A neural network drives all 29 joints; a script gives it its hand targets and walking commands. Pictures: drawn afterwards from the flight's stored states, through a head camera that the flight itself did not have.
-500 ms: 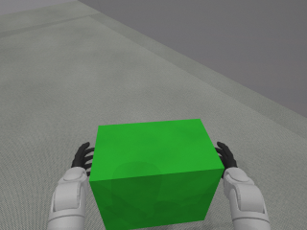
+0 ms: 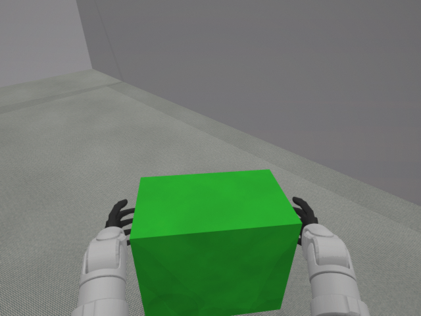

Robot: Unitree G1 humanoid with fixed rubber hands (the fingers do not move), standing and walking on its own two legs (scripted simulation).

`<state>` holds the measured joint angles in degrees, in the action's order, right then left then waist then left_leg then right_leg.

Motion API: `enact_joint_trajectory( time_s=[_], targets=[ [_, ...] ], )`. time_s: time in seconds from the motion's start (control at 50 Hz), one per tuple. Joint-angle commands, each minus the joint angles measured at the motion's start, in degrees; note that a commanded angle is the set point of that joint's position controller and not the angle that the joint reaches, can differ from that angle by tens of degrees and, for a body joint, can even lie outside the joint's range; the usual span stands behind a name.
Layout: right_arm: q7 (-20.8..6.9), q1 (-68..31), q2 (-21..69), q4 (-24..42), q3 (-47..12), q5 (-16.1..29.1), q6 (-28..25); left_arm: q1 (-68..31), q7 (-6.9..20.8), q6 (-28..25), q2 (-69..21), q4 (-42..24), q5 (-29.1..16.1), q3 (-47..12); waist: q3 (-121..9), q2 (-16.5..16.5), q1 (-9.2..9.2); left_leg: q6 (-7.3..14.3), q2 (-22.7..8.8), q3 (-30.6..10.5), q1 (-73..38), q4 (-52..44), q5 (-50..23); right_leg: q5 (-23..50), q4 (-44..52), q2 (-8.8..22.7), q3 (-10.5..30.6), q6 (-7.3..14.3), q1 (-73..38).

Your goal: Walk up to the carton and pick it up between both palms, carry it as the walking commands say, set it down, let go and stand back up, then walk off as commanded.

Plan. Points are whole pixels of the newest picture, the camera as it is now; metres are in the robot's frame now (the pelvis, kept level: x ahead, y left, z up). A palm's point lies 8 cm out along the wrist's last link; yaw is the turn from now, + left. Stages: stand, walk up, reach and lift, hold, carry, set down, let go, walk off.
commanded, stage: hold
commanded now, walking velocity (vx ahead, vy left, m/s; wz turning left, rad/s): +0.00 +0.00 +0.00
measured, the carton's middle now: (211, 244) +0.31 +0.04 -0.02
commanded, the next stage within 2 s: set down in 0.08 s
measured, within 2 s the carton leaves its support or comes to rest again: neither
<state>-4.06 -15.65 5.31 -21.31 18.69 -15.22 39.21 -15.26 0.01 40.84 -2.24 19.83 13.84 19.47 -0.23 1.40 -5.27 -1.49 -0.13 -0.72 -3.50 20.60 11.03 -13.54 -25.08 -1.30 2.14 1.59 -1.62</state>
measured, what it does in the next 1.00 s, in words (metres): stands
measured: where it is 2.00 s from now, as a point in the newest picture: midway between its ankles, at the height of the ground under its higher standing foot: outside the picture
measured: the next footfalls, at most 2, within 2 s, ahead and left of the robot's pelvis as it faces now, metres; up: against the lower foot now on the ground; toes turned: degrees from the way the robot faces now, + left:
none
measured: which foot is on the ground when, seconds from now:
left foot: down 0.00-1.00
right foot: down 0.00-1.00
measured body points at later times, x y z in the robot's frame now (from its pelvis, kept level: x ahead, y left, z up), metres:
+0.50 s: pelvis +0.03 +0.01 +0.01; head +0.04 +0.01 +0.46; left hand +0.27 +0.26 +0.00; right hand +0.33 -0.13 -0.02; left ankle +0.02 +0.14 -0.74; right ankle +0.02 -0.10 -0.74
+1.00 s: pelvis -0.01 +0.01 -0.03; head +0.12 +0.03 +0.40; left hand +0.29 +0.26 -0.10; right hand +0.35 -0.13 -0.10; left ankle +0.02 +0.14 -0.74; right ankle +0.02 -0.10 -0.74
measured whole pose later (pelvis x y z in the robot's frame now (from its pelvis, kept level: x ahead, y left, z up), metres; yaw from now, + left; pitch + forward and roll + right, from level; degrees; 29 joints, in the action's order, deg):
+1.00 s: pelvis -0.01 +0.01 -0.03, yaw +1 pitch +18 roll +0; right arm -2.4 -23.1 0.9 -31.1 17.6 -8.7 16.3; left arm -20.1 0.9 18.3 -2.1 25.5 10.2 23.3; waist -1.5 2.0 -5.5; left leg -0.8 0.5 -2.6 42.9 37.8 13.3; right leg -13.6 -37.7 -2.3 2.6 0.3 42.5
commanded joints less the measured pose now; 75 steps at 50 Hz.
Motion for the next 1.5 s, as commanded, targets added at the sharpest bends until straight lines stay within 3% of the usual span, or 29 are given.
enact_joint_trajectory(
  time_s=[0.0,0.02,0.04,0.08,0.22,0.24,0.26,0.3,0.48,0.5,0.62,0.68,0.74,0.8,0.82,0.94,0.96,0.98,1.0,1.02,1.08,1.12,1.18,1.24,1.26,1.28,1.38,1.42,1.48],
  targets=[
    [-14.6,-38.5,51.5,9.3,-36.0,15.0,-0.8,-34.2,18.7,-0.3,-52.0,-8.6,-15.9,-31.9,-7.5,-1.8,-1.75,2.3,0.8,-4.0,-0.7,-9.3,-7.0,6.7,7.4,-1.0,6.1,-0.3,0.5],
    [-14.3,-36.8,52.2,7.5,-36.1,14.9,-0.1,-33.7,18.4,0.1,-51.5,-8.4,-16.1,-31.4,-7.1,1.4,-0.94,2.4,0.8,-4.2,-4.3,-8.5,-11.3,7.5,8.6,-0.4,6.6,-0.5,2.1],
    [-14.4,-37.5,50.9,6.4,-35.3,14.4,0.2,-35.0,17.7,0.8,-49.9,-9.1,-14.9,-31.3,-3.6,-2.0,-2.11,2.2,1.2,-3.4,-0.6,-9.5,-7.5,5.6,8.4,-0.6,6.3,-0.4,1.6],
    [-15.3,-31.2,43.7,4.0,-34.3,15.3,-0.5,-26.3,17.6,1.6,-44.2,-7.6,-10.4,-27.0,-4.0,-1.4,-7.04,1.7,4.0,-0.9,4.2,-8.4,-6.3,1.3,12.1,-1.3,2.0,0.2,4.3],
    [-15.2,-33.1,43.2,11.0,-36.1,15.9,-6.7,-28.5,18.3,-2.9,-47.9,-14.0,-13.5,-34.2,-13.7,-4.3,-3.82,0.9,4.8,0.6,0.1,-4.4,-14.1,9.6,9.7,-2.1,3.1,0.6,3.5],
    [-14.5,-28.3,43.6,8.8,-35.5,14.7,-7.1,-28.5,18.3,-3.6,-48.6,-14.6,-15.1,-35.9,-14.1,-1.6,-0.67,0.8,4.8,-0.2,0.3,-3.5,-17.8,14.5,9.2,-2.6,2.6,0.5,3.3],
    [-14.2,-28.8,43.7,11.9,-37.1,15.5,-8.8,-27.3,18.5,-5.0,-47.6,-16.8,-15.4,-37.1,-18.3,-3.7,-2.37,0.4,4.9,-0.1,0.0,-2.4,-21.1,18.2,8.2,-2.0,3.7,0.8,1.6],
    [-13.0,-26.1,44.0,9.8,-34.6,13.7,-9.6,-29.3,19.1,-6.9,-46.4,-15.3,-16.7,-37.9,-19.5,-1.9,1.4,0.7,4.4,-1.0,1.2,-1.3,-21.2,19.7,7.4,-2.2,3.8,0.1,2.1],
    [-10.1,-18.3,42.0,9.7,-37.9,13.8,-14.0,-17.4,19.4,-13.3,-42.7,-7.7,-15.7,-35.7,-23.1,-0.2,1.24,0.2,4.2,-2.3,10.7,1.1,-26.4,34.5,3.0,-2.1,2.9,-1.9,-1.3],
    [-10.1,-18.6,42.3,9.1,-38.2,14.3,-14.5,-16.4,19.3,-13.9,-42.0,-6.1,-15.0,-34.4,-22.0,-1.0,-0.81,0.3,4.2,-2.3,12.0,0.9,-25.7,34.2,3.0,-1.7,3.2,-2.0,-0.1],
    [-11.1,-23.2,38.9,4.1,-36.0,13.3,-18.1,-18.9,17.2,-17.0,-43.9,0.4,-13.4,-31.6,-21.3,-2.6,-0.35,-0.3,3.7,-2.6,11.6,3.8,-23.6,20.9,1.7,-3.5,2.0,-1.1,10.6],
    [-11.5,-26.9,40.1,3.2,-35.8,14.0,-19.8,-19.5,16.3,-19.5,-42.2,-0.7,-12.6,-28.8,-23.2,2.1,-2.15,0.4,3.5,-3.0,15.0,5.7,-23.4,20.5,-0.5,-4.0,1.9,-2.0,14.2],
    [-12.3,-26.9,40.2,-2.1,-34.7,14.7,-22.0,-20.8,15.3,-21.0,-41.9,1.0,-11.9,-28.3,-25.5,-3.0,-4.93,-0.5,3.7,-2.2,13.2,7.6,-29.5,21.3,-2.7,-4.3,2.5,-1.5,21.0],
    [-12.1,-31.8,40.2,-4.4,-32.4,13.8,-23.4,-26.8,15.5,-22.4,-40.6,1.7,-11.2,-27.0,-27.8,-0.8,-3.82,0.1,4.3,-1.6,20.3,11.0,-22.7,15.6,-5.9,-4.6,2.3,-1.2,24.7],
    [-11.4,-30.2,39.6,-7.2,-29.6,12.2,-23.8,-31.2,15.9,-23.1,-40.6,0.7,-11.7,-27.5,-27.8,0.1,-0.41,0.1,4.4,-1.3,23.2,12.6,-20.8,15.7,-6.3,-4.5,2.3,-1.2,26.4],
    [-11.1,-39.1,42.4,-5.7,-30.6,12.0,-25.8,-39.0,18.4,-24.5,-43.6,3.2,-12.2,-30.0,-42.5,-2.6,-0.07,-0.2,4.8,-0.2,30.5,19.5,-19.1,15.7,-13.4,-4.2,1.9,-0.5,30.8],
    [-11.2,-39.5,43.2,-5.6,-30.2,11.7,-25.2,-40.7,18.6,-24.1,-45.7,3.4,-13.0,-31.1,-45.4,-1.7,2.47,-0.1,4.9,-0.5,30.0,19.9,-17.8,14.3,-13.9,-4.6,1.1,-0.2,31.6],
    [-11.9,-43.2,43.6,-2.3,-33.1,13.2,-25.4,-39.3,18.8,-24.3,-44.9,2.2,-12.5,-30.3,-50.8,-2.1,-1.16,-0.1,5.2,0.2,29.3,21.1,-19.4,14.9,-15.6,-4.7,1.2,-0.7,30.8],
    [-12.1,-43.8,44.2,-2.5,-33.0,12.6,-24.4,-41.4,19.3,-23.5,-47.9,3.1,-13.3,-31.5,-52.6,0.5,1.35,-0.1,5.1,0.2,30.2,21.5,-17.1,12.9,-15.8,-5.0,0.0,-0.9,31.7],
    [-12.5,-46.6,42.4,-1.5,-32.9,12.8,-24.3,-43.5,19.9,-23.3,-48.5,3.8,-13.6,-31.6,-54.7,-3.5,1.91,-0.4,5.5,0.5,31.6,22.3,-14.3,11.8,-16.7,-4.8,0.7,-0.1,32.1],
    [-13.8,-48.4,46.8,-3.6,-32.5,12.2,-22.0,-48.3,21.0,-22.6,-46.6,1.8,-13.7,-31.3,-58.9,0.5,1.32,0.8,5.2,1.0,34.8,23.9,-12.1,10.0,-18.2,-4.8,0.4,-0.8,33.3],
    [-14.6,-51.2,47.1,-3.8,-33.0,12.2,-21.1,-45.7,21.5,-21.4,-47.1,6.7,-12.1,-28.3,-56.7,-1.1,-2.19,1.0,5.6,1.9,40.1,24.0,-9.6,7.7,-19.6,-4.2,0.8,-0.7,35.8],
    [-15.5,-54.3,46.0,-5.5,-29.7,10.6,-19.9,-51.7,22.6,-20.6,-46.7,7.5,-12.3,-26.4,-56.5,1.6,0.14,1.1,5.2,1.2,44.1,25.6,-6.4,4.7,-22.0,-4.8,-0.7,-1.0,40.8],
    [-16.7,-54.8,47.4,-9.2,-29.7,11.0,-18.6,-52.1,22.3,-19.8,-46.9,7.9,-11.6,-24.1,-55.9,1.3,-3.07,1.0,5.4,2.4,47.7,27.3,-3.0,0.5,-23.4,-4.6,-0.5,-0.1,44.0],
    [-16.7,-56.2,47.9,-8.0,-29.4,10.5,-18.8,-54.5,22.9,-19.9,-46.4,8.0,-12.4,-24.2,-57.9,4.2,-1.59,1.7,5.2,1.8,48.6,28.3,-2.5,0.2,-24.4,-4.7,-1.0,-0.8,45.4],
    [-16.9,-56.8,46.0,-9.8,-26.2,9.8,-18.7,-55.4,23.0,-19.5,-47.0,10.4,-11.3,-23.1,-53.2,0.1,0.37,1.2,5.2,2.1,51.7,28.1,0.5,-2.2,-24.7,-4.5,-1.2,-0.2,49.4],
    [-17.3,-61.3,47.6,-9.2,-27.8,10.9,-18.8,-56.6,23.3,-19.4,-46.6,10.6,-12.0,-21.0,-60.3,2.7,-2.51,1.4,6.2,2.2,54.2,31.9,0.8,-4.4,-29.3,-4.9,-1.1,-0.6,51.1],
    [-17.0,-58.3,49.4,-7.3,-29.5,11.1,-19.0,-59.5,23.7,-20.2,-47.1,5.2,-14.2,-26.3,-69.4,3.0,0.63,1.1,6.3,3.2,53.4,35.2,-6.5,2.8,-31.8,-5.7,-2.1,-1.1,48.9],
    [-16.6,-58.9,49.6,-6.5,-31.5,13.0,-18.9,-61.5,23.0,-20.6,-47.0,2.4,-16.6,-28.4,-76.7,5.3,0.02,1.3,6.9,3.8,51.0,36.8,-11.3,7.2,-33.7,-6.9,-4.0,-3.0,51.3]
  ],
)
